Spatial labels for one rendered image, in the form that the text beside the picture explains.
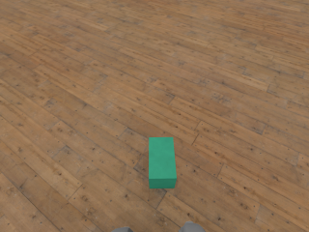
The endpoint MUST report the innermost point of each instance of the carton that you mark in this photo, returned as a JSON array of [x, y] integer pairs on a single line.
[[162, 163]]

